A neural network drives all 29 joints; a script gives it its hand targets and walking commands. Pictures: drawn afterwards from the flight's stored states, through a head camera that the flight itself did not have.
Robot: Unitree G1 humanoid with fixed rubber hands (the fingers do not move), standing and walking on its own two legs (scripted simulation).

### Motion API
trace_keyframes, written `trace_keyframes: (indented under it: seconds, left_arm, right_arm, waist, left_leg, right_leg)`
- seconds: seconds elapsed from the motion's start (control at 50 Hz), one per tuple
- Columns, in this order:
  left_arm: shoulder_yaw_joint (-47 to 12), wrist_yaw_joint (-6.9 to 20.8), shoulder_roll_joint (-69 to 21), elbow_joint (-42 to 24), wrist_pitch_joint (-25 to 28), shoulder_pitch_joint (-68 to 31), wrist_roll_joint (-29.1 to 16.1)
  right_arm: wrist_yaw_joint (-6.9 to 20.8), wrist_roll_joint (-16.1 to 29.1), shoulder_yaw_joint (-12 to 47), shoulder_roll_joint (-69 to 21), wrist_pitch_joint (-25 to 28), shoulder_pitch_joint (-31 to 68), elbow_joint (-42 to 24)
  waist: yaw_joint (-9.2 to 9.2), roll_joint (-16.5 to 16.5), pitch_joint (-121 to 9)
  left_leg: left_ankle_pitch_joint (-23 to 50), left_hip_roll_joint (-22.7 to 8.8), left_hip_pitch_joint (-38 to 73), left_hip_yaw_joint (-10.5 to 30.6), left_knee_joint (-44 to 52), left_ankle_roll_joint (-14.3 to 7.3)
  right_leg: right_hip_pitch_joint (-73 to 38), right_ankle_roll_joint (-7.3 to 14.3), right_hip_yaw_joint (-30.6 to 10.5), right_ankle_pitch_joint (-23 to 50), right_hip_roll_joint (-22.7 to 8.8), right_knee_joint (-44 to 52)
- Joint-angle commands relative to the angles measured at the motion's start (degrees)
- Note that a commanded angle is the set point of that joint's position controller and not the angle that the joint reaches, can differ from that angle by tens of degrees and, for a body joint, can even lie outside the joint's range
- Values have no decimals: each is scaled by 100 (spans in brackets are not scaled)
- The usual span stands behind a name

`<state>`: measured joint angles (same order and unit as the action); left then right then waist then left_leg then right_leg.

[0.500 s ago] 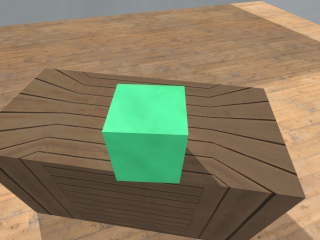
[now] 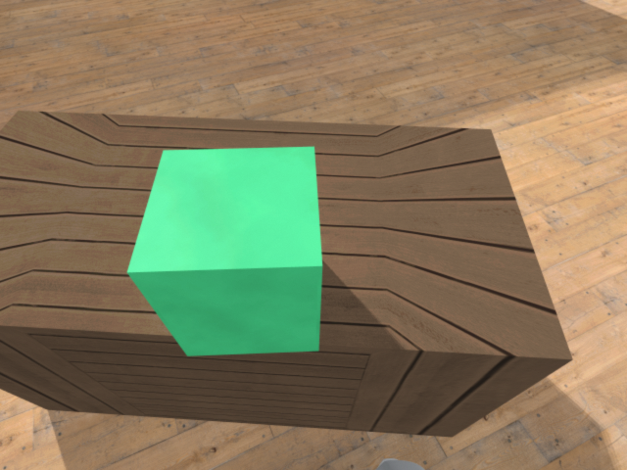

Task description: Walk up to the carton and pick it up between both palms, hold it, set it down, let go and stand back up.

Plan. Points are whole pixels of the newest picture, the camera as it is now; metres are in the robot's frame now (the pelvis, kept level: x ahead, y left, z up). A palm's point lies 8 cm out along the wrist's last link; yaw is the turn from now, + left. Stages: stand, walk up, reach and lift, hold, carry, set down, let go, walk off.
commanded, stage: walk up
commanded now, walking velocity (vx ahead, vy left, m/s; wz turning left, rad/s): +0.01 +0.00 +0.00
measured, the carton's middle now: (246, 258) +0.41 +0.12 -0.01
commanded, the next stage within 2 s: none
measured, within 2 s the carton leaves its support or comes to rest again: neither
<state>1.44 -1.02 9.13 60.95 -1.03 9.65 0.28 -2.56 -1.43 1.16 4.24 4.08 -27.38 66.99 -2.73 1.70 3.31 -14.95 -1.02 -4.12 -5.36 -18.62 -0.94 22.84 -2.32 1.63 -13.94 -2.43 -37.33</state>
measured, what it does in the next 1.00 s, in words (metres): steps on the spot: right foot, then left foot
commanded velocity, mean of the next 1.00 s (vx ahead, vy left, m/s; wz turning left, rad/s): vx -0.05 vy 0.01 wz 0.00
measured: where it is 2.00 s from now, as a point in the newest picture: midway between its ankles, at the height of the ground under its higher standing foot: outside the picture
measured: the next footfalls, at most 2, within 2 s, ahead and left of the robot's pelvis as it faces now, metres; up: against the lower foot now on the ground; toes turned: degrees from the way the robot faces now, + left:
right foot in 0.06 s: +0.10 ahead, -0.12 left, +0.00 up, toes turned -4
left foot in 0.58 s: +0.00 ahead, +0.08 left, +0.00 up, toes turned +5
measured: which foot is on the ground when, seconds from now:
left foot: down 0.00-0.08, up 0.10-0.56, down 0.58-1.00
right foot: up 0.00-0.04, down 0.06-0.84, up 0.86-0.98, down 1.00-1.00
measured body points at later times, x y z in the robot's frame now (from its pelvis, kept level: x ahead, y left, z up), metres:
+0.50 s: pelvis +0.01 -0.06 +0.00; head +0.02 -0.08 +0.45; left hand -0.02 +0.15 -0.15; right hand -0.05 -0.28 -0.17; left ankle -0.04 +0.07 -0.72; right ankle +0.06 -0.11 -0.75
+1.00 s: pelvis -0.04 -0.05 -0.02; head -0.03 -0.07 +0.43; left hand -0.04 +0.19 -0.16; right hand +0.00 -0.27 -0.18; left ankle -0.04 +0.07 -0.75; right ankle -0.06 -0.14 -0.74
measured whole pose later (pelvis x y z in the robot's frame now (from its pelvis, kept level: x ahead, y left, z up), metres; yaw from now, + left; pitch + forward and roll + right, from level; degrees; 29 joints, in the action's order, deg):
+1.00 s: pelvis -0.04 -0.05 -0.02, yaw +0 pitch +1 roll +2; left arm 3.5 -1.9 8.8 58.0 -2.2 18.1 1.6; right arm -3.1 -1.5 -1.9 9.3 -2.1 -14.0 58.6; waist 0.6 -1.1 -0.9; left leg -16.4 0.5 -16.3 -4.0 -31.6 -1.0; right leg 17.4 0.7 4.2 -19.1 -1.7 -38.6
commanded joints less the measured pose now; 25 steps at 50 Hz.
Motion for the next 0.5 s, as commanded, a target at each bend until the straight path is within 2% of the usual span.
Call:
trace_keyframes:
  seconds: [0.0,0.02,0.04,0.06,0.08,0.1,0.12,0.14,0.16,0.2,0.22,0.24,0.26,0.28,0.3,0.32,0.34,0.36,0.38,0.4,0.44,0.48]
  left_arm:
    - [-12,-95,209,151,122,1035,15]
    - [-18,-124,318,195,203,1251,-6]
    - [12,-137,567,220,275,1372,21]
    - [-20,-152,587,215,277,1405,31]
    - [-65,-134,580,202,223,1147,39]
    - [-47,-122,477,164,172,963,-31]
    - [-92,-106,246,129,138,882,-15]
    - [-129,-104,160,65,131,882,8]
    - [-148,-137,39,50,131,997,22]
    - [-90,-158,290,27,162,979,-18]
    - [-68,-156,340,-5,178,979,-49]
    - [-21,-143,438,-14,187,981,-70]
    - [-15,-149,456,-8,199,902,-37]
    - [5,-145,504,-2,199,974,-74]
    - [9,-135,541,-48,211,838,-53]
    - [5,-131,508,-38,231,895,-55]
    - [-20,-134,403,-14,248,908,-31]
    - [-41,-125,312,3,257,990,-23]
    - [-76,-127,223,-3,261,999,5]
    - [-66,-130,191,27,264,1116,3]
    - [-61,-152,294,107,253,1312,55]
    - [-69,-140,306,93,244,1321,47]
  right_arm:
    - [-8,36,-159,805,-98,-315,-3]
    - [7,82,-141,780,-120,-353,-51]
    - [22,88,-104,559,-139,-483,-70]
    - [30,116,-82,387,-186,-621,-100]
    - [30,154,-42,181,-317,-814,-16]
    - [1,115,-17,132,-417,-734,-27]
    - [10,105,-84,358,-505,-496,-43]
    - [29,64,-129,445,-554,-294,-100]
    - [65,61,-136,463,-584,-203,-71]
    - [92,15,-120,366,-609,-343,-37]
    - [110,37,-164,399,-641,-433,13]
    - [125,37,-194,399,-675,-386,61]
    - [150,36,-186,353,-690,-347,49]
    - [149,3,-213,351,-699,-200,-6]
    - [150,24,-184,288,-698,-132,-6]
    - [137,13,-226,341,-696,-75,-11]
    - [138,47,-220,313,-674,-77,13]
    - [130,21,-253,408,-670,40,19]
    - [133,45,-228,350,-650,134,-44]
    - [115,26,-244,383,-632,175,-18]
    - [83,42,-238,450,-596,253,-64]
    - [63,73,-198,370,-559,154,-7]
  waist:
    - [433,-947,-302]
    - [451,-674,-372]
    - [417,-67,-563]
    - [297,531,-671]
    - [150,828,-436]
    - [172,1289,-62]
    - [212,1343,322]
    - [264,1300,624]
    - [258,972,680]
    - [180,774,457]
    - [128,532,339]
    - [100,471,251]
    - [3,325,266]
    - [62,370,107]
    - [15,445,152]
    - [101,559,139]
    - [61,489,-13]
    - [169,303,102]
    - [118,294,114]
    - [207,316,24]
    - [276,71,105]
    - [241,192,57]
  left_leg:
    - [3286,-882,-204,449,-545,-534]
    - [2501,-824,-436,410,-696,-382]
    - [1029,-748,-972,412,-871,-203]
    - [-749,-502,-1336,272,-1032,-50]
    - [-1389,-356,-1068,159,-1096,13]
    - [-1148,-362,-819,183,-961,18]
    - [-1127,-311,-845,248,-1171,48]
    - [-1097,-300,-930,370,-1303,17]
    - [-931,-242,-961,339,-1344,10]
    - [-896,-143,-991,334,-1618,3]
    - [-849,-103,-934,349,-1847,31]
    - [-780,-57,-954,373,-2026,32]
    - [-734,-76,-1012,423,-2202,64]
    - [-568,-24,-871,366,-2290,68]
    - [-455,-59,-998,383,-2422,92]
    - [-415,-72,-964,410,-2372,86]
    - [-454,-73,-1085,372,-2390,117]
    - [-466,-96,-1179,415,-2332,138]
    - [-509,-162,-1219,494,-2254,123]
    - [-597,-92,-1094,438,-2046,117]
    - [-749,-98,-1125,466,-1609,109]
    - [-643,-63,-1017,469,-1140,71]
  right_leg:
    - [-1265,144,233,1224,79,1554]
    - [-1734,177,-21,1797,-269,1803]
    - [-2373,285,-559,2714,-808,1563]
    - [-2639,453,-1178,3260,-1308,1649]
    - [-1933,640,-1194,2348,-1482,1849]
    - [-1257,711,-1357,1129,-1368,2131]
    - [-725,567,-1408,220,-1216,2565]
    - [-514,541,-1301,-3,-1093,2701]
    - [-415,535,-1257,-168,-1070,2740]
    - [-538,526,-1290,-607,-1069,2897]
    - [-543,456,-1259,-881,-996,2984]
    - [-524,296,-1387,-1250,-1005,3163]
    - [-526,284,-1258,-1209,-972,3163]
    - [-382,245,-1237,-1341,-949,3200]
    - [-401,278,-1167,-1314,-963,3235]
    - [-411,253,-1159,-1242,-956,3232]
    - [-735,329,-1041,-1062,-946,3176]
    - [-754,342,-1121,-963,-1029,3137]
    - [-770,502,-1067,-898,-1017,3030]
    - [-860,558,-1063,-881,-997,2985]
    - [-959,784,-1285,-911,-1155,2868]
    - [-1073,895,-1238,-850,-1113,2717]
